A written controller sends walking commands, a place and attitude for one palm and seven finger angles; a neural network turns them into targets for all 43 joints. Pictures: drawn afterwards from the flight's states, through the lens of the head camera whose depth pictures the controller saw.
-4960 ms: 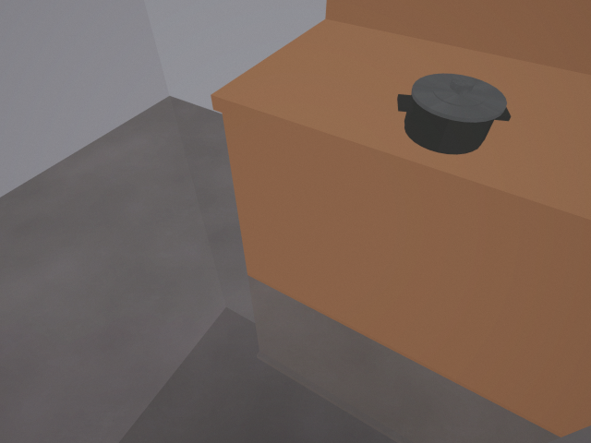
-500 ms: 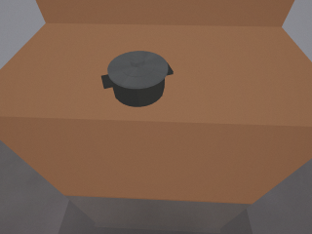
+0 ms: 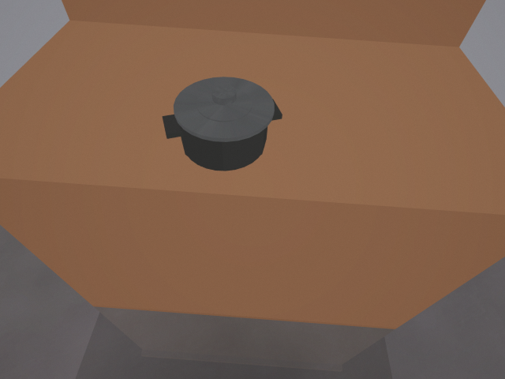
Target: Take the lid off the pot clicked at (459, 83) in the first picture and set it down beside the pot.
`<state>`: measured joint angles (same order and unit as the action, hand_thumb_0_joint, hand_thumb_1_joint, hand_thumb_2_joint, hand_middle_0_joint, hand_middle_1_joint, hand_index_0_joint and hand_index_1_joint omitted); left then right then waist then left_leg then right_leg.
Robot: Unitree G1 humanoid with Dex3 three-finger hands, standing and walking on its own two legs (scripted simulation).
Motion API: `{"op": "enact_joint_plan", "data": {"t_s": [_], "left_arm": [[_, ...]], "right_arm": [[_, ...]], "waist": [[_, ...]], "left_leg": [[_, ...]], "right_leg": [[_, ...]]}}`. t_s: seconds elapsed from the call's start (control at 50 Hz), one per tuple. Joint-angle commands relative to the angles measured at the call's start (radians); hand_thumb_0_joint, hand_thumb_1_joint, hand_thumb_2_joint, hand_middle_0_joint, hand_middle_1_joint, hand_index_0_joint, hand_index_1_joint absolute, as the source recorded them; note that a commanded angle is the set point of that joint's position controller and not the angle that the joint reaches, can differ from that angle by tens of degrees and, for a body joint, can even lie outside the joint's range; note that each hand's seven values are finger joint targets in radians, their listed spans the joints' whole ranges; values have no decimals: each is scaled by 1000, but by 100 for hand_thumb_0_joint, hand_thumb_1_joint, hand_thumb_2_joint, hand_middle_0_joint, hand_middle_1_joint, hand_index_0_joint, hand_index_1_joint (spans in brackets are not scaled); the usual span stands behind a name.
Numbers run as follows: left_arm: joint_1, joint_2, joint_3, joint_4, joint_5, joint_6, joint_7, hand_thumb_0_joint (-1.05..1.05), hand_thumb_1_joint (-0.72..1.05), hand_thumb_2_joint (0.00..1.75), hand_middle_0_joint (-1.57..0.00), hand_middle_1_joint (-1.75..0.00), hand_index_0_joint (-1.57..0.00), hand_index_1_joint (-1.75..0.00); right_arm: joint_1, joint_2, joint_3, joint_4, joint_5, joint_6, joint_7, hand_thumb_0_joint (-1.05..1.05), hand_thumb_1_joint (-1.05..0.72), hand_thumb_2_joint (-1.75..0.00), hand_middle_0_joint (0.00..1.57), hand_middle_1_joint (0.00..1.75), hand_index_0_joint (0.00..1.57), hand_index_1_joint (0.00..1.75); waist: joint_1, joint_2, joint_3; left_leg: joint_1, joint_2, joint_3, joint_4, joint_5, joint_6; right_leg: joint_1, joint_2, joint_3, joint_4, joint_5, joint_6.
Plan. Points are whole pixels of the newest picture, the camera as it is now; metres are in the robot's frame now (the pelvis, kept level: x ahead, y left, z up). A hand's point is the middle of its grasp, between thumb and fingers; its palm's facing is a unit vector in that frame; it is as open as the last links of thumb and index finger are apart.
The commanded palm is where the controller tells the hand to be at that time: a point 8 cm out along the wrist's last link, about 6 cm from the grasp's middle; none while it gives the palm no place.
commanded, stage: shuffle to correct the standing spot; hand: left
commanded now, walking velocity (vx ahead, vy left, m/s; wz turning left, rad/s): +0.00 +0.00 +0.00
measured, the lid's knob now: (224, 94) +0.53 +0.09 +0.16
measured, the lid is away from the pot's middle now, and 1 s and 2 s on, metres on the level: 0.00 0.00 0.00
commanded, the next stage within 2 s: come to a stop and stand still in 0.38 s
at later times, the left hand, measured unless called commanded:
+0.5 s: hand out of the picture +0.07 +0.19 -0.18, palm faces +0.02 -0.98 -0.18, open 7.4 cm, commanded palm none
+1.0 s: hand out of the picture +0.11 +0.18 -0.17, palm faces +0.04 -0.97 -0.22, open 7.4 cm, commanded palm none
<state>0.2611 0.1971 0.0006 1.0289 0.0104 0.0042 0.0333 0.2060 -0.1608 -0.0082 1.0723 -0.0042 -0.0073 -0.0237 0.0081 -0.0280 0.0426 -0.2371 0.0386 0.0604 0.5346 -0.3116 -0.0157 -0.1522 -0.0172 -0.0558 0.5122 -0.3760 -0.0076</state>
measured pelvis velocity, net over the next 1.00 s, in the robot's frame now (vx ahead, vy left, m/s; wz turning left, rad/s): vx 0.05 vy -0.01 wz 0.02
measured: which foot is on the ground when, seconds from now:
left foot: down 0.00-0.62, up 0.64-0.80, down 0.82-1.00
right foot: down 0.00-0.34, up 0.36-0.60, down 0.62-1.00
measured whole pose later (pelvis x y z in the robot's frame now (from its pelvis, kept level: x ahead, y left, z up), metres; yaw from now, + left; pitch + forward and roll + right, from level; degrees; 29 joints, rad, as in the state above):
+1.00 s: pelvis +0.05 -0.01 -0.01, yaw +1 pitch -1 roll +0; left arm 0.21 0.19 0.00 0.97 0.01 0.03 0.03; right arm 0.22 -0.18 -0.03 0.92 -0.02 0.02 -0.01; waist 0.01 0.00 0.03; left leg -0.30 0.00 0.07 0.64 -0.32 0.04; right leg -0.33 -0.05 0.00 0.62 -0.27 0.00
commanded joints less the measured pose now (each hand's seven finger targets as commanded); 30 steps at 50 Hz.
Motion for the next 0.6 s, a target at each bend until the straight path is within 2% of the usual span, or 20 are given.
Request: {"op": "enact_joint_plan", "data": {"t_s": [0.0, 0.04, 0.08, 0.14, 0.18, 0.22, 0.26, 0.28, 0.3, 0.32, 0.34, 0.36, 0.38, 0.42, 0.44, 0.48, 0.5, 0.54, 0.56, 0.58], "left_arm": [[64, 121, 31, -34, 2, -23, 11, 0, 90, 90, -20, -30, -20, -30], [67, 119, 32, -36, 0, -23, 11, 0, 90, 90, -20, -30, -20, -30], [71, 121, 34, -29, 5, -20, 6, 0, 90, 90, -20, -30, -20, -30], [71, 129, 43, -31, 6, -13, -6, 0, 90, 90, -20, -30, -20, -30], [86, 140, 52, -27, 7, -14, -9, 0, 90, 90, -20, -30, -20, -30], [98, 152, 62, -31, 6, -16, -12, 0, 90, 90, -20, -30, -20, -30], [88, 147, 66, -33, 10, -19, -13, 0, 90, 90, -20, -30, -20, -30], [73, 138, 63, -38, 11, -19, -16, 0, 90, 90, -20, -30, -20, -30], [59, 112, 60, -51, 10, -22, -19, 0, 90, 90, -20, -30, -20, -30], [15, 85, 50, -80, 0, -28, -22, 0, 90, 90, -20, -30, -20, -30], [-73, 89, 50, -116, 3, -33, -17, 0, 90, 90, -20, -30, -20, -30], [-119, 82, 55, -131, 3, -31, -15, 0, 90, 90, -20, -30, -20, -30], [-122, 66, 59, -135, 3, -32, -20, 0, 90, 90, -20, -30, -20, -30], [-101, 46, 62, -146, -2, -28, -37, 0, 90, 90, -20, -30, -20, -30], [-82, 36, 63, -146, -1, -23, -45, 0, 90, 90, -20, -30, -20, -30], [-82, 20, 59, -144, 0, -21, -53, 0, 90, 90, -20, -30, -20, -30], [-55, 13, 57, -137, 0, -25, -52, 0, 90, 90, -20, -30, -20, -30], [49, 26, 64, -99, 1, -39, -42, 0, 90, 90, -20, -30, -20, -30], [122, 84, 74, -76, 3, -49, -29, 0, 90, 90, -20, -30, -20, -30], [162, 168, 88, -67, 7, -57, -14, 0, 90, 90, -20, -30, -20, -30]], "right_arm": [[38, -110, -22, -35, -3, -17, -10, 0, -90, -90, 20, 30, 20, 30], [33, -116, -25, -37, -3, -16, -10, 0, -90, -90, 20, 30, 20, 30], [46, -114, -26, -29, -7, -15, -6, 0, -90, -90, 20, 30, 20, 30], [31, -114, -29, -43, -11, -13, 2, 0, -90, -90, 20, 30, 20, 30], [27, -96, -29, -52, -12, -15, 4, 0, -90, -90, 20, 30, 20, 30], [23, -86, -32, -64, -12, -19, 5, 0, -90, -90, 20, 30, 20, 30], [52, -81, -34, -57, -12, -26, 5, 0, -90, -90, 20, 30, 20, 30], [99, -93, -35, -42, -13, -31, 5, 0, -90, -90, 20, 30, 20, 30], [184, -136, -45, -12, -20, -36, 2, 0, -90, -90, 20, 30, 20, 30], [285, -199, -63, 6, -26, -37, -7, 0, -90, -90, 20, 30, 20, 30], [358, -200, -63, 23, -29, -37, -17, 0, -90, -90, 20, 30, 20, 30], [347, -178, -57, 20, -31, -38, -23, 0, -90, -90, 20, 30, 20, 30], [300, -154, -49, 2, -32, -45, -24, 0, -90, -90, 20, 30, 20, 30], [208, -143, -49, -33, -32, -58, -24, 0, -90, -90, 20, 30, 20, 30], [172, -156, -50, -45, -31, -60, -23, 0, -90, -90, 20, 30, 20, 30], [154, -158, -53, -52, -31, -58, -17, 0, -90, -90, 20, 30, 20, 30], [139, -159, -53, -55, -29, -52, -17, 0, -90, -90, 20, 30, 20, 30], [141, -155, -53, -58, -22, -38, -16, 0, -90, -90, 20, 30, 20, 30], [162, -128, -50, -52, -11, -35, -10, 0, -90, -90, 20, 30, 20, 30], [196, -70, -42, -65, -1, -31, -7, 0, -90, -90, 20, 30, 20, 30]], "waist": [[0, 22, -56], [4, 9, -61], [0, 1, -49], [5, -16, 19], [7, -73, 53], [10, -96, 62], [-11, -51, 67], [-34, 22, 48], [-64, 176, 3], [-102, 347, -32], [-137, 311, 0], [-123, 205, 50], [-90, 161, 69], [-41, 163, 52], [-22, 185, 32], [-21, 198, 11], [-9, 213, -4], [35, 91, -66], [60, -14, -124], [56, -234, -166]], "left_leg": [[74, 66, -62, -48, 378, 32], [77, 65, -60, -45, 376, 32], [57, 57, -47, -36, 244, 36], [-21, 36, -28, 1, 76, 43], [-89, 7, 8, 79, 34, 34], [-109, -7, 24, 121, 8, 32], [-55, -1, 24, 88, 49, 36], [30, 23, -15, 30, 141, 50], [159, 112, -149, -37, 312, 99], [314, 253, -371, -125, 522, 200], [346, 338, -472, -156, 737, 273], [280, 368, -458, -152, 765, 292], [224, 347, -420, -159, 706, 276], [160, 316, -341, -199, 555, 234], [137, 292, -280, -219, 498, 211], [74, 226, -173, -219, 456, 171], [60, 205, -145, -182, 470, 152], [22, 134, -98, -42, 416, 86], [-69, 78, -62, 60, 243, 44], [-234, -21, 6, 213, -105, -4]], "right_leg": [[-13, -99, 68, -71, 427, -23], [-6, -101, 67, -75, 439, -21], [-7, -93, 64, -82, 297, -31], [-34, -97, 88, -126, 55, -53], [-22, -128, 133, -147, 41, -85], [-18, -159, 157, -147, 81, -115], [-52, -150, 124, -80, 159, -115], [-96, -108, 61, 12, 183, -91], [-181, -31, -35, 196, 177, -52], [-358, 48, -88, 404, -76, -22], [-499, 36, -5, 580, -273, -36], [-537, -2, 64, 661, -260, -44], [-539, -30, 98, 676, -219, -43], [-490, -61, 109, 590, -173, -42], [-445, -61, 82, 526, -143, -37], [-315, -39, 12, 348, -81, -28], [-241, -20, -16, 246, -28, -23], [-22, 13, -48, 1, 196, -4], [151, -65, 43, -36, 365, -8], [272, -294, 332, -67, 661, -101]]}}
